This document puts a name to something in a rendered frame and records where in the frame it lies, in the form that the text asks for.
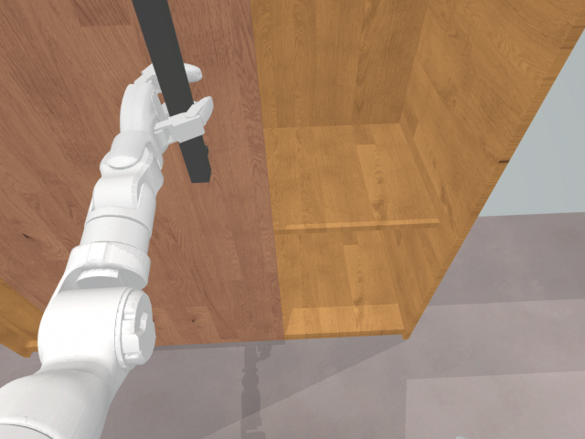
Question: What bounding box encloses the left robot forearm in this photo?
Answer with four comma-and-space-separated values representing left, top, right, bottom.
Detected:
37, 130, 164, 364

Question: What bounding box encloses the left robot hand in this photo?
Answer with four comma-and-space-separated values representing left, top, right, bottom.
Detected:
120, 63, 214, 154

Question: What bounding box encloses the wardrobe door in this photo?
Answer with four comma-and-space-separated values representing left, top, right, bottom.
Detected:
0, 0, 284, 346
0, 278, 44, 340

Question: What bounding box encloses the handle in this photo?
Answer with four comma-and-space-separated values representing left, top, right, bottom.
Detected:
132, 0, 211, 183

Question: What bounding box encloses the robot left upper arm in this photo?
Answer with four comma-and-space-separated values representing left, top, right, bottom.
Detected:
0, 286, 155, 439

